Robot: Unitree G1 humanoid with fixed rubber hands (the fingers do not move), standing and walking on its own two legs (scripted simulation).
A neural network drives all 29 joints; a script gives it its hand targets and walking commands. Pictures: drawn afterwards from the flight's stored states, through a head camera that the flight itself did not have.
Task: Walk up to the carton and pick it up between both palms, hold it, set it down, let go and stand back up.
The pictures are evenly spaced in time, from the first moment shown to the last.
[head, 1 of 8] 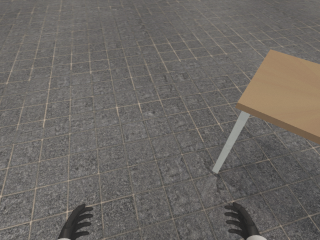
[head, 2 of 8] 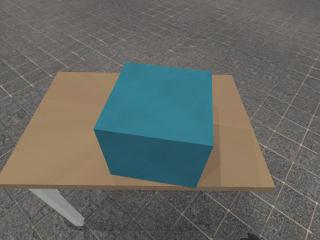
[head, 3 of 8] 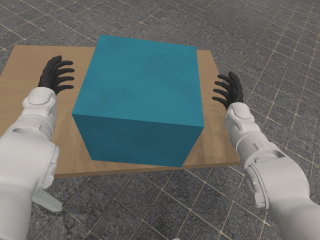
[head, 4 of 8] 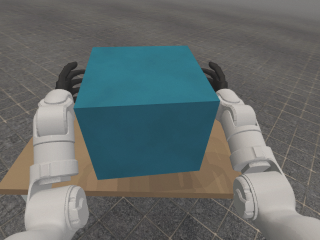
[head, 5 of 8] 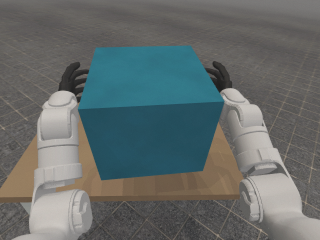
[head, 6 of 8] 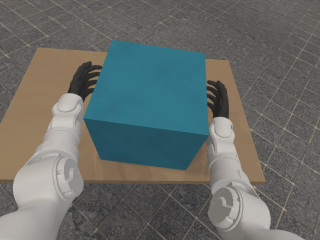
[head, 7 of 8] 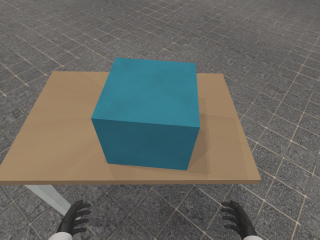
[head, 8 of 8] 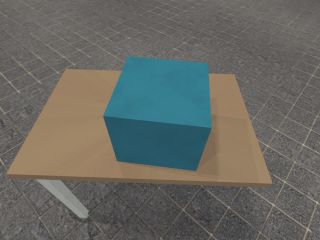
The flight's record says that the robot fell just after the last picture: no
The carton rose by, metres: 0.21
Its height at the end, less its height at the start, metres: +0.00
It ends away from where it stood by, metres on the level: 0.03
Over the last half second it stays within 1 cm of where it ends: yes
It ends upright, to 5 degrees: yes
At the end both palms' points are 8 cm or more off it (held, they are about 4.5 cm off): yes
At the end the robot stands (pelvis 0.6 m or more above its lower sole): yes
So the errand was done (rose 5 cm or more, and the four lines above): yes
